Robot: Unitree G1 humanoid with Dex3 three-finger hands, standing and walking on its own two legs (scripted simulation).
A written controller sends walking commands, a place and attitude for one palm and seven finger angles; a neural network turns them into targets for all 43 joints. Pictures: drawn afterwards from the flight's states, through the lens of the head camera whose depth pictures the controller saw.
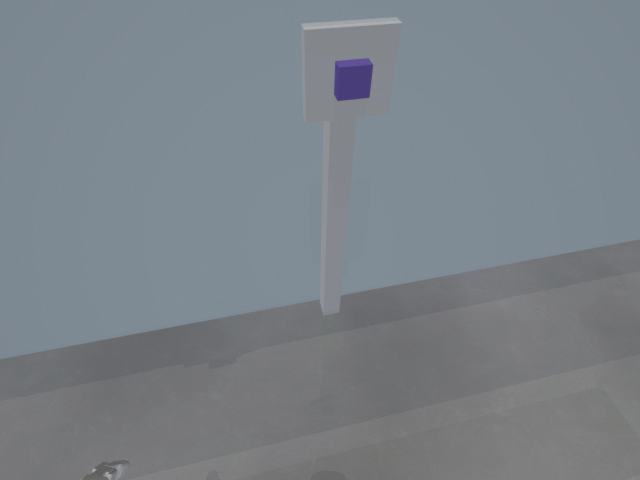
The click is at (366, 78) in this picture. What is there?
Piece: button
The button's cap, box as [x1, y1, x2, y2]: [334, 58, 372, 100]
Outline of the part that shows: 368,58 335,61 334,94 337,100 369,97 372,64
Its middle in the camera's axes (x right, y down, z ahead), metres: +0.06 -0.30 +0.73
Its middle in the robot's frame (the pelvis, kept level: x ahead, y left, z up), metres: +0.77 -0.01 +0.14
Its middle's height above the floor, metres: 0.91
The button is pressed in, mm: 0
